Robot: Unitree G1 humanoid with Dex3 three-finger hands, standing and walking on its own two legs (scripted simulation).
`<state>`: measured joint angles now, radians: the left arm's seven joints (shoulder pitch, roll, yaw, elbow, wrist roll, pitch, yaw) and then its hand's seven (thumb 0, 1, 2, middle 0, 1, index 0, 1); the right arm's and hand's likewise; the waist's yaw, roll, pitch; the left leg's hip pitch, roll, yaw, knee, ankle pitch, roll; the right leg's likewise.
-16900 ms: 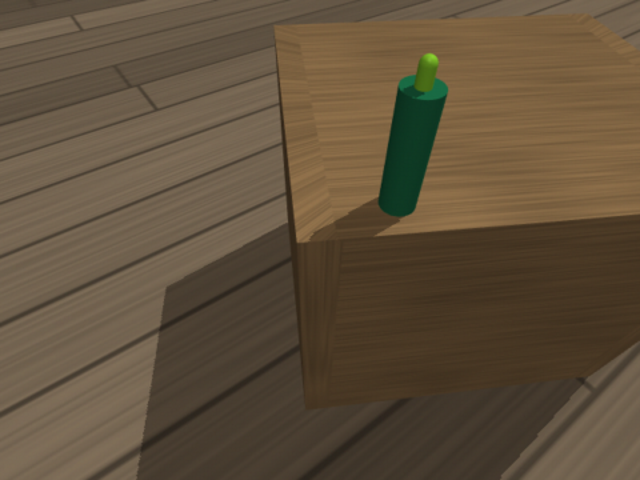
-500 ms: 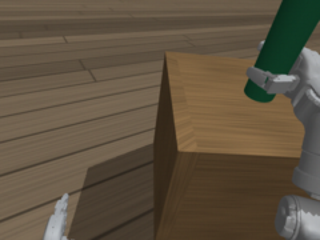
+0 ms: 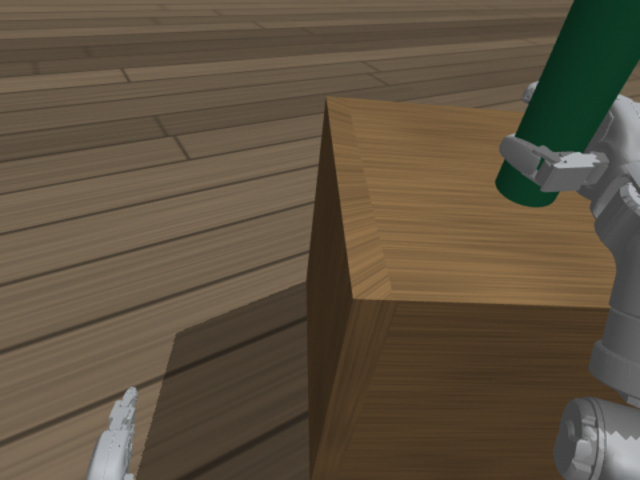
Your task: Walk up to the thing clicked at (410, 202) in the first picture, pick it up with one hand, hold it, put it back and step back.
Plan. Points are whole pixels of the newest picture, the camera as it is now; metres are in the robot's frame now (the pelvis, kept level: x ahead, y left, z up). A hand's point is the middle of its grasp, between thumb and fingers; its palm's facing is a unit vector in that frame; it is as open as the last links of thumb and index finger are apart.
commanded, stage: hold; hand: right
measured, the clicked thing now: (583, 75) +0.33 -0.18 +0.38
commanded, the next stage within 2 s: crouch in 1.08 s
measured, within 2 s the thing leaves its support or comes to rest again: neither
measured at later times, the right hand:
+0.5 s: hand (539, 134) +0.34 -0.18 +0.32, palm faces +0.15 +0.99 -0.02, open 8.9 cm
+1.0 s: hand (544, 135) +0.33 -0.18 +0.33, palm faces +0.15 +0.99 -0.04, open 8.8 cm
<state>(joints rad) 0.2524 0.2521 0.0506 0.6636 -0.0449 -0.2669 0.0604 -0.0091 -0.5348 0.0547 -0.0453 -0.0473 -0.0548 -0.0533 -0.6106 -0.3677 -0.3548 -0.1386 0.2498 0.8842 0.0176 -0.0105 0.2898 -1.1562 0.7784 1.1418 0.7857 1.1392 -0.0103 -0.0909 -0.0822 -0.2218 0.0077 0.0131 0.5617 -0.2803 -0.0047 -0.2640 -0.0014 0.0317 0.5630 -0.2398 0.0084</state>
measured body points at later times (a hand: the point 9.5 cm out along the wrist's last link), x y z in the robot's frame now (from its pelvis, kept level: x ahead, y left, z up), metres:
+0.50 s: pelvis +0.00 +0.00 +0.00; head -0.05 +0.04 +0.45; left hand +0.17 +0.26 -0.07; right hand +0.33 -0.23 +0.33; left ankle +0.02 +0.12 -0.73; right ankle +0.04 -0.12 -0.73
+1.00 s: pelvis +0.00 +0.00 +0.00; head -0.05 +0.04 +0.45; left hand +0.16 +0.26 -0.07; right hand +0.32 -0.23 +0.33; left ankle +0.02 +0.12 -0.73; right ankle +0.04 -0.12 -0.73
